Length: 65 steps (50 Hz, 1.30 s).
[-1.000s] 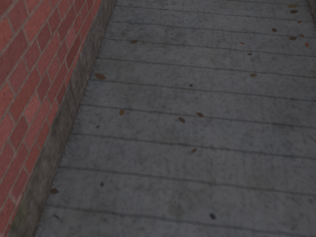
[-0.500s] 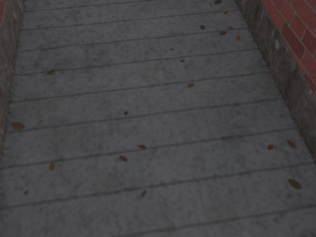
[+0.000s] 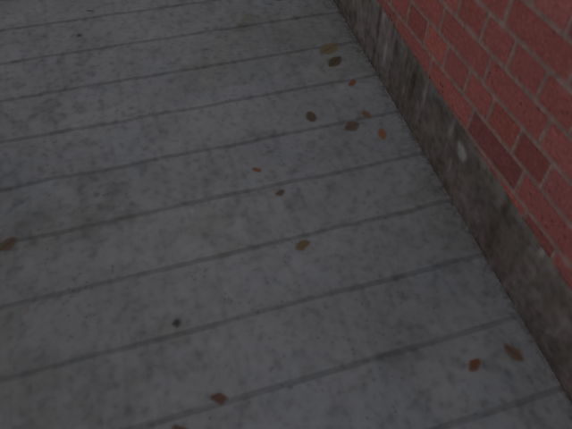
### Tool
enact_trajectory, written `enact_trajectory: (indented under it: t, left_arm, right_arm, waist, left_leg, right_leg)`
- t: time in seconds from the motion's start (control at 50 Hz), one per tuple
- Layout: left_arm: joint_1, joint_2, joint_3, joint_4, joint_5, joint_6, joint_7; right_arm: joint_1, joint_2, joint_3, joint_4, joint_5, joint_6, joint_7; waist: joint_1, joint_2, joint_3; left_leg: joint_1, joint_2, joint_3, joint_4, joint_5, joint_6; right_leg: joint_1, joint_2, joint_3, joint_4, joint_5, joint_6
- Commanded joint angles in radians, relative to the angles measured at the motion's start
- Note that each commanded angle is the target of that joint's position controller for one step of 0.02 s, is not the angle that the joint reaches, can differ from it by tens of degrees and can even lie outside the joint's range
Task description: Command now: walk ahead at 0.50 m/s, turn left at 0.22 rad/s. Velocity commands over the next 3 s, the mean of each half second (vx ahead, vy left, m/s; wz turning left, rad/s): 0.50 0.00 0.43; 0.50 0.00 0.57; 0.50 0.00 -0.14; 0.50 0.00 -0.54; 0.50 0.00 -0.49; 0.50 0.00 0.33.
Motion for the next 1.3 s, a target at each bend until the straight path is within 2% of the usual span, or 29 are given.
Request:
enact_trajectory:
  t: [0.02, 0.04, 0.12, 0.2, 0.28, 0.34, 0.36, 0.38, 0.4, 0.42, 0.44, 0.46, 0.5, 0.56, 0.7, 0.8, 0.84, 0.86, 0.88, 0.9, 0.92, 0.94, 0.98, 1.02, 1.04, 1.06, 1.08, 1.12, 1.3]
  left_arm:
    - [-0.053, 0.102, 0.013, -0.12, -0.006, -0.024, -0.017]
    - [-0.055, 0.084, 0.008, -0.133, -0.005, -0.01, -0.017]
    - [-0.099, 0.057, -0.005, -0.178, 0.004, 0.036, -0.012]
    - [-0.328, 0.035, -0.021, -0.263, -0.001, 0.039, -0.018]
    - [-0.411, 0.05, -0.016, -0.298, -0.022, 0.035, -0.01]
    - [-0.268, 0.087, 0.0, -0.272, -0.03, 0.018, 0.003]
    - [-0.141, 0.118, 0.013, -0.236, -0.023, 0.006, 0.017]
    - [0.026, 0.208, 0.039, -0.225, 0.002, -0.003, 0.038]
    - [0.053, 0.302, 0.062, -0.225, 0.017, 0.012, 0.043]
    - [-0.012, 0.229, 0.054, -0.226, 0.014, 0.024, 0.042]
    - [-0.086, 0.146, 0.033, -0.239, -0.001, 0.022, 0.042]
    - [-0.118, 0.095, 0.018, -0.23, -0.007, 0.015, 0.033]
    - [-0.115, 0.071, 0.011, -0.203, -0.012, 0.0, 0.028]
    - [-0.083, 0.09, 0.021, -0.178, -0.022, -0.022, 0.016]
    - [-0.043, 0.13, 0.038, -0.135, -0.014, -0.032, 0.021]
    - [0.038, 0.181, 0.057, -0.092, -0.01, -0.006, 0.024]
    - [0.049, 0.212, 0.063, -0.078, -0.011, 0.006, 0.02]
    - [0.028, 0.22, 0.062, -0.078, -0.021, 0.014, 0.017]
    - [0.034, 0.196, 0.052, -0.096, -0.018, 0.016, 0.02]
    - [0.049, 0.059, 0.013, -0.187, -0.026, 0.005, 0.004]
    - [-0.076, 0.095, 0.02, -0.233, -0.007, -0.014, -0.007]
    - [-0.178, 0.114, 0.023, -0.263, -0.014, -0.019, -0.015]
    - [-0.123, 0.09, 0.013, -0.236, -0.019, -0.026, -0.017]
    - [-0.032, 0.097, 0.014, -0.196, 0.003, 0.013, -0.018]
    - [0.006, 0.082, 0.013, -0.171, 0.02, 0.034, -0.015]
    - [0.03, 0.035, -0.002, -0.186, 0.011, 0.041, -0.021]
    - [-0.03, 0.053, 0.0, -0.201, 0.005, 0.046, -0.021]
    - [-0.137, 0.074, 0.012, -0.214, -0.005, 0.057, -0.021]
    - [-0.376, 0.037, 0.007, -0.304, -0.006, 0.065, -0.034]
  right_arm:
    - [0.071, -0.062, -0.026, -0.014, 0.007, -0.01, 0.009]
    - [0.088, -0.042, -0.019, -0.002, 0.012, -0.017, 0.008]
    - [0.153, -0.129, -0.044, 0.018, 0.016, -0.029, 0.012]
    - [0.243, -0.134, -0.057, 0.023, 0.005, -0.024, 0.013]
    - [0.292, -0.161, -0.071, 0.026, 0.002, -0.028, 0.001]
    - [0.205, -0.202, -0.083, -0.009, 0.002, -0.027, -0.002]
    - [0.18, -0.193, -0.082, -0.02, 0.001, -0.032, 0.005]
    - [0.156, -0.139, -0.069, -0.06, 0.018, -0.042, 0.011]
    - [0.255, -0.055, -0.05, -0.1, 0.038, -0.038, 0.012]
    - [0.258, -0.116, -0.055, -0.07, -0.001, -0.018, 0.006]
    - [0.212, -0.121, -0.059, -0.071, -0.019, -0.008, 0.013]
    - [0.165, -0.11, -0.059, -0.079, -0.018, -0.004, 0.024]
    - [0.16, -0.086, -0.056, -0.091, -0.024, 0.015, 0.042]
    - [0.114, -0.075, -0.053, -0.127, -0.026, 0.038, 0.059]
    - [-0.056, -0.079, -0.048, -0.208, -0.028, 0.061, 0.077]
    - [-0.187, -0.067, -0.037, -0.263, -0.028, 0.06, 0.084]
    - [-0.129, -0.08, -0.046, -0.254, -0.027, 0.053, 0.079]
    - [0.019, -0.085, -0.057, -0.21, -0.026, 0.038, 0.072]
    - [0.219, -0.139, -0.084, -0.146, -0.035, 0.026, 0.058]
    - [0.281, -0.29, -0.119, -0.155, -0.035, 0.021, 0.035]
    - [0.281, -0.328, -0.13, -0.185, -0.011, 0.03, 0.015]
    - [0.257, -0.31, -0.126, -0.146, -0.017, 0.035, -0.001]
    - [0.174, -0.196, -0.092, -0.142, -0.01, 0.026, -0.01]
    - [0.097, -0.115, -0.059, -0.153, -0.012, 0.009, 0.01]
    - [0.129, -0.073, -0.046, -0.14, 0.002, -0.014, 0.023]
    - [0.172, -0.151, -0.063, -0.117, -0.005, -0.024, 0.022]
    - [0.18, -0.157, -0.072, -0.102, -0.004, -0.034, 0.024]
    - [0.213, -0.118, -0.06, -0.081, -0.007, -0.046, 0.028]
    - [0.292, -0.115, -0.06, -0.005, -0.015, -0.061, 0.004]
  waist:
    - [-0.011, 0.023, -0.011]
    - [0.009, 0.036, -0.003]
    - [0.025, 0.075, -0.007]
    - [-0.059, 0.116, 0.03]
    - [-0.092, 0.095, -0.002]
    - [0.001, 0.114, -0.06]
    - [0.061, 0.079, -0.141]
    - [0.138, -0.029, -0.279]
    - [0.086, -0.255, -0.397]
    - [0.048, -0.172, -0.296]
    - [0.023, -0.062, -0.16]
    - [0.013, 0.007, -0.107]
    - [-0.021, -0.052, -0.066]
    - [-0.029, -0.071, -0.056]
    - [-0.009, -0.068, 0.004]
    - [0.052, -0.075, 0.029]
    - [0.024, -0.099, -0.013]
    - [-0.057, -0.072, -0.088]
    - [-0.142, 0.002, -0.22]
    - [-0.123, 0.293, -0.328]
    - [-0.159, 0.207, -0.399]
    - [-0.148, 0.097, -0.219]
    - [-0.048, 0.053, -0.08]
    - [0.015, 0.048, -0.113]
    - [0.032, 0.005, -0.098]
    - [0.034, 0.104, -0.145]
    - [0.012, 0.097, -0.094]
    - [-0.026, 0.079, -0.019]
    - [-0.076, 0.093, 0.08]
  left_leg:
    - [0.312, 0.272, -0.507, -0.396, 0.066, 0.158]
    - [0.258, 0.229, -0.443, -0.411, 0.122, 0.139]
    - [0.17, 0.178, -0.335, -0.429, 0.318, 0.15]
    - [0.185, 0.162, -0.335, -0.45, 0.275, 0.119]
    - [0.288, 0.193, -0.387, -0.367, 0.429, 0.092]
    - [0.251, 0.202, -0.419, -0.255, 0.535, 0.05]
    - [0.198, 0.148, -0.369, -0.102, 0.58, 0.01]
    - [0.069, 0.072, -0.29, 0.178, 0.42, -0.035]
    - [-0.209, -0.063, -0.171, 0.423, -0.183, -0.064]
    - [-0.308, 0.022, -0.158, 0.576, -0.219, -0.052]
    - [-0.314, 0.069, -0.153, 0.61, -0.123, -0.053]
    - [-0.287, 0.096, -0.142, 0.6, -0.062, -0.057]
    - [-0.242, 0.129, -0.129, 0.585, -0.027, -0.074]
    - [-0.279, 0.138, -0.117, 0.62, 0.038, -0.093]
    - [-0.358, 0.168, -0.094, 0.427, 0.166, -0.132]
    - [-0.216, 0.138, 0.06, 0.154, 0.011, -0.063]
    - [-0.062, 0.046, 0.121, 0.077, -0.079, -0.022]
    - [0.121, -0.015, 0.131, 0.01, -0.012, 0.005]
    - [0.394, -0.007, 0.035, -0.047, -0.053, 0.034]
    - [0.695, 0.34, -0.524, -0.173, -0.31, 0.151]
    - [0.712, 0.429, -0.973, -0.426, -0.378, 0.217]
    - [0.66, 0.412, -0.792, -0.415, -0.268, 0.201]
    - [0.393, 0.303, -0.507, -0.354, 0.123, 0.144]
    - [0.289, 0.249, -0.342, -0.364, 0.375, 0.114]
    - [0.283, 0.211, -0.249, -0.317, 0.624, 0.081]
    - [0.285, 0.279, -0.285, -0.373, 0.517, 0.14]
    - [0.26, 0.281, -0.29, -0.437, 0.389, 0.145]
    - [0.297, 0.253, -0.236, -0.481, 0.329, 0.109]
    - [0.49, 0.294, -0.04, -0.545, 0.503, 0.037]
  right_leg:
    - [-0.427, -0.134, 0.024, 0.155, 0.109, 0.023]
    - [-0.39, -0.146, 0.01, 0.105, 0.122, 0.047]
    - [-0.361, -0.152, -0.051, -0.044, 0.111, 0.086]
    - [-0.369, -0.15, -0.091, -0.344, 0.227, 0.131]
    - [-0.319, -0.107, -0.094, -0.482, 0.204, 0.128]
    - [-0.09, -0.075, -0.087, -0.593, 0.138, 0.085]
    - [0.113, -0.086, -0.073, -0.658, 0.155, 0.05]
    - [0.356, -0.304, 0.16, -0.734, -0.025, -0.013]
    - [0.565, -0.554, 0.609, -0.87, -0.286, -0.122]
    - [0.446, -0.562, 0.725, -0.921, -0.471, -0.151]
    - [0.302, -0.52, 0.587, -0.925, -0.411, -0.133]
    - [0.21, -0.463, 0.427, -0.928, -0.213, -0.115]
    - [0.109, -0.383, 0.206, -0.949, 0.011, -0.07]
    - [0.084, -0.376, 0.084, -0.984, 0.128, -0.083]
    - [0.119, -0.384, -0.126, -1.03, 0.177, -0.077]
    - [0.191, -0.408, -0.239, -0.977, 0.266, -0.046]
    - [0.205, -0.409, -0.279, -0.809, 0.598, -0.037]
    - [0.169, -0.384, -0.327, -0.594, 0.818, -0.026]
    - [0.035, -0.356, -0.348, -0.311, 0.704, -0.007]
    - [-0.361, -0.257, -0.312, 0.039, 0.025, 0.062]
    - [-0.539, -0.132, -0.083, 0.221, -0.163, 0.09]
    - [-0.67, -0.2, -0.02, 0.249, -0.061, 0.083]
    - [-0.542, -0.259, -0.026, 0.095, 0.049, 0.079]
    - [-0.393, -0.263, -0.043, 0.039, 0.056, 0.095]
    - [-0.377, -0.255, -0.06, 0.066, 0.048, 0.09]
    - [-0.378, -0.233, -0.078, 0.042, 0.044, 0.099]
    - [-0.415, -0.26, -0.069, 0.014, 0.093, 0.098]
    - [-0.514, -0.256, -0.08, -0.014, 0.159, 0.081]
    - [-0.649, -0.175, -0.12, -0.207, 0.235, 0.009]
Next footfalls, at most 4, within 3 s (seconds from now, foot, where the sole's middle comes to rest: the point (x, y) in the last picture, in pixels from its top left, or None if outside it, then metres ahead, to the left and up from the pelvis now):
0.38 right None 0.39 -0.09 -0.73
0.88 left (190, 408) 0.50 0.24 -0.72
1.44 right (191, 257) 0.89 0.29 -0.68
1.98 left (119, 175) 1.15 0.52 -0.66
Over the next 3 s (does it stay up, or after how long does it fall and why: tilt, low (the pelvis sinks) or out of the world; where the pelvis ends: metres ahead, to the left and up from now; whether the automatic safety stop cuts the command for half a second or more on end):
stays up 1.55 0.42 0.12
